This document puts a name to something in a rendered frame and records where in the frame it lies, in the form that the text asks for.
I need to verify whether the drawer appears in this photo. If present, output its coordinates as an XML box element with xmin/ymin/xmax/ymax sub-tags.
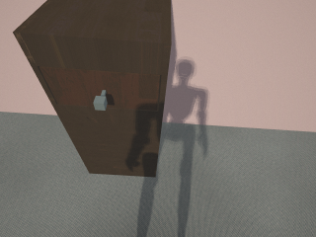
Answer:
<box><xmin>39</xmin><ymin>66</ymin><xmax>160</xmax><ymax>111</ymax></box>

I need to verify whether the cabinet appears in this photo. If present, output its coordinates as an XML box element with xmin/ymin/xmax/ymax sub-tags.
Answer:
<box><xmin>13</xmin><ymin>0</ymin><xmax>172</xmax><ymax>178</ymax></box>

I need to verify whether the handle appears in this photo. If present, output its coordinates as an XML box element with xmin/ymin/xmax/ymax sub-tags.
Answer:
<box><xmin>93</xmin><ymin>90</ymin><xmax>108</xmax><ymax>111</ymax></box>

